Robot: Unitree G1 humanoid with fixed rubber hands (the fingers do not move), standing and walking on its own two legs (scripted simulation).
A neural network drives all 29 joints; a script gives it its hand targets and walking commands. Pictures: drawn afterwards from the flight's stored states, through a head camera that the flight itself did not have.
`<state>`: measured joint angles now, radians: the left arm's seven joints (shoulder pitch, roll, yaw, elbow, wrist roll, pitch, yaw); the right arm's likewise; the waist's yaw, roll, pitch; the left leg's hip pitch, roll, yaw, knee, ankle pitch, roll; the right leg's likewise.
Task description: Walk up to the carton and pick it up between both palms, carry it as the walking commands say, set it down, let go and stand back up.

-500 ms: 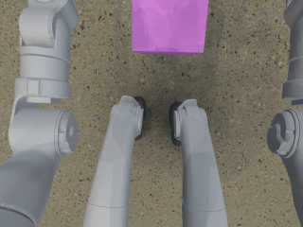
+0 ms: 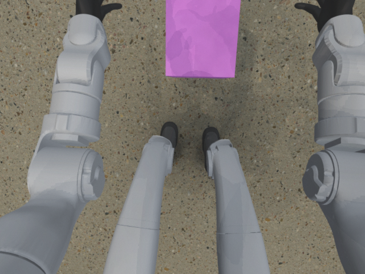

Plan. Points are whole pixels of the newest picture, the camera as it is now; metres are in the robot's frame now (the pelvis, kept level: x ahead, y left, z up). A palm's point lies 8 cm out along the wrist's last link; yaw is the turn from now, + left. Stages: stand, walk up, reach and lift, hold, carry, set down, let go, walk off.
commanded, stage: let go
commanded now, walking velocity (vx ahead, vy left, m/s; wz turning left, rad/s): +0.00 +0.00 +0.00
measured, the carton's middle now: (200, 44) +0.52 -0.01 -0.55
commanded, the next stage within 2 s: stand in 1.28 s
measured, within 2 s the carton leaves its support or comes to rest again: neither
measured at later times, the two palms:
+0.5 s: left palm (23, 144) +0.32 +0.22 -0.02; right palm out of the picture +0.31 -0.21 -0.03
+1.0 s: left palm out of the picture +0.20 +0.25 +0.02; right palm (362, 250) +0.22 -0.20 +0.02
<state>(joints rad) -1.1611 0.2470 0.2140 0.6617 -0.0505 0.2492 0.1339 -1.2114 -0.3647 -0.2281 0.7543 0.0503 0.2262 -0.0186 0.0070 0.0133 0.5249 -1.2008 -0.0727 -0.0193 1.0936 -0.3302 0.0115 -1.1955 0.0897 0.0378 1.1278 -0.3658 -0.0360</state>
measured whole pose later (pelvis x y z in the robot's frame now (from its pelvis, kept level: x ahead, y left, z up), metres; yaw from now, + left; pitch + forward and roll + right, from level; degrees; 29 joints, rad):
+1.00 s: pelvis +0.07 +0.02 +0.10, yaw +0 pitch -9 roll +0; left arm 0.25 0.20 0.05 0.41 0.01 0.12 -0.09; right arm 0.22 -0.17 -0.06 0.43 -0.05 0.10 0.08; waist 0.01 0.01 0.26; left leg -0.11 -0.07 -0.04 0.52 -0.26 0.06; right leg -0.08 0.04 0.04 0.50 -0.28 -0.02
